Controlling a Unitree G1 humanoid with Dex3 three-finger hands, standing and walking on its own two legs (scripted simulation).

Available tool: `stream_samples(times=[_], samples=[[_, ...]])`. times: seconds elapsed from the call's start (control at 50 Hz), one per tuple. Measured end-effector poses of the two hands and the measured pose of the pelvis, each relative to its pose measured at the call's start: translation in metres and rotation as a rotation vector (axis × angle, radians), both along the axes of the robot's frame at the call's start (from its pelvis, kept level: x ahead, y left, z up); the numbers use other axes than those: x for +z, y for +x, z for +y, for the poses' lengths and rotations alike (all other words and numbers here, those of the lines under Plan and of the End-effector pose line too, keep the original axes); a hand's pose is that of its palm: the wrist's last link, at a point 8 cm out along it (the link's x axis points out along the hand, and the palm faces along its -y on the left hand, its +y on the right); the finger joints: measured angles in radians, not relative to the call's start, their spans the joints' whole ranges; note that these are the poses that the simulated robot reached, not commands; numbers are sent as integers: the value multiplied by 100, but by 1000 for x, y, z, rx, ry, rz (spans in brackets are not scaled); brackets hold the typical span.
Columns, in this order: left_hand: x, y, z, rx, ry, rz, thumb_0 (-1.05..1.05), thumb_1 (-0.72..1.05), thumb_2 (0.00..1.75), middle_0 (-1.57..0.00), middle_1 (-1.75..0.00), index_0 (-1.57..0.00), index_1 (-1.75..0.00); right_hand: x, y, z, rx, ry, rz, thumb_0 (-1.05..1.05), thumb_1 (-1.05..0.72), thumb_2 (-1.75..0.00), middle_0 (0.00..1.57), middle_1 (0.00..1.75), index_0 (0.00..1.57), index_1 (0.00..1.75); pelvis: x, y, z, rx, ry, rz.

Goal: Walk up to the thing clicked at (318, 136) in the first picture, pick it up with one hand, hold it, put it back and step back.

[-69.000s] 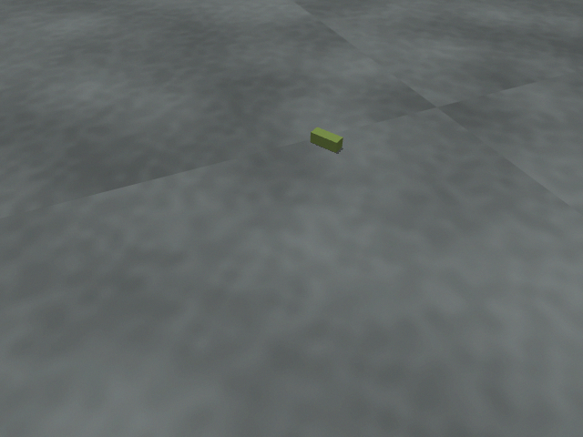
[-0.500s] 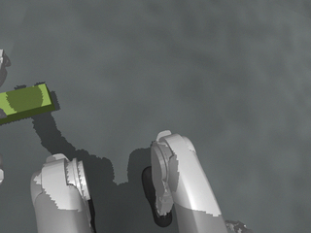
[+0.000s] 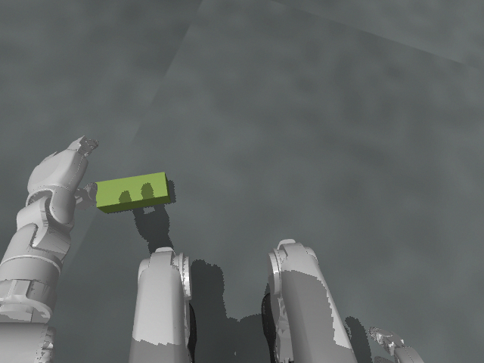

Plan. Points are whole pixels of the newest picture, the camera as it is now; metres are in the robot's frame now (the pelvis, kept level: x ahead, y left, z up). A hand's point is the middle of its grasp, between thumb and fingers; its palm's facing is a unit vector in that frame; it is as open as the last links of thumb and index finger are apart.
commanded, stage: home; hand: left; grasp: from above
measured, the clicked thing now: (134, 192) +0.50 +0.26 -0.41
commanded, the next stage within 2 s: none
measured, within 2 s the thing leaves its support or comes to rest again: neither
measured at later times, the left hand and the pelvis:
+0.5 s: hand (46, 280) +0.26 +0.21 +0.09, palm faces +0.02 -0.94 -0.35, open 7.4 cm; pelvis +0.02 -0.01 +0.18, yaw +5 degrees
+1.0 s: hand out of the picture +0.22 +0.19 +0.23, palm faces +0.16 -0.97 -0.20, open 7.4 cm; pelvis +0.08 +0.00 +0.28, yaw +7 degrees
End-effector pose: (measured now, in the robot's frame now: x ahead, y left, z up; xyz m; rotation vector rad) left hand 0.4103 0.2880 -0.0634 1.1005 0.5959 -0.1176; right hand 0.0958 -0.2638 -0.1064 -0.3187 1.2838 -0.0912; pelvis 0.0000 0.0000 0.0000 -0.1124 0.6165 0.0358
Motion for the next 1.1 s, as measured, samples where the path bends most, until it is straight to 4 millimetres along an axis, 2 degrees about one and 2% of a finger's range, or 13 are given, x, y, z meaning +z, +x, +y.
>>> stream_samples(times=[0.1, 0.22, 0.38, 0.5, 0.64, 0.74, 0.82, 0.94, 1.1], samples=[[36, -49, -5, 86, -156, -21, 0, 74, 89, -22, -35, -21, -34, 43, 39, -5, 35, -29, -128, 1, -90, -90, 20, 30, 20, 29, 35, -1, -2, 14, 10, -37], [80, -98, -11, 234, -289, -28, 1, 85, 90, -22, -31, -21, -31, 96, 81, 6, 57, -22, -300, 1, -90, -90, 20, 30, 20, 29, 78, -1, -5, 34, 22, -97], [140, -145, -27, 435, -490, 8, 1, 89, 90, -21, -30, -21, -30, 165, 110, 30, 61, 32, -458, 1, -90, -90, 20, 30, 20, 29, 139, 9, -8, 52, 42, -180], [187, -164, -38, 551, -602, 27, 1, 89, 90, -21, -30, -21, -30, 212, 116, 38, 40, 44, -509, 1, -90, -90, 20, 30, 20, 30, 182, 24, -9, 63, 56, -240], [242, -181, -45, 666, -711, 38, 1, 90, 90, -21, -30, -20, -30, 259, 115, 35, 2, 15, -533, 1, -90, -90, 20, 30, 20, 30, 228, 47, -8, 74, 69, -308], [279, -193, -49, 696, -754, 35, 1, 90, 90, -20, -30, -20, -29, 289, 119, 31, -19, -12, -571, 1, -90, -90, 20, 30, 20, 30, 253, 63, -7, 79, 76, -356], [303, -201, -50, 694, -761, 24, 1, 90, 90, -20, -30, -20, -29, 307, 129, 30, -24, -23, -620, 1, -90, -90, 20, 30, 20, 30, 266, 73, -5, 82, 81, -384], [321, -211, -50, 693, -765, 10, 1, 90, 90, -20, -30, -20, -29, 324, 149, 34, 0, -17, -697, 1, -90, -90, 20, 30, 20, 29, 274, 81, -3, 88, 88, -417], [316, -216, -49, 702, -775, 25, 1, 90, 90, -20, -30, -20, -29, 334, 168, 43, 59, -1, -756, 1, -90, -90, 20, 30, 20, 29, 275, 80, -3, 94, 94, -435]])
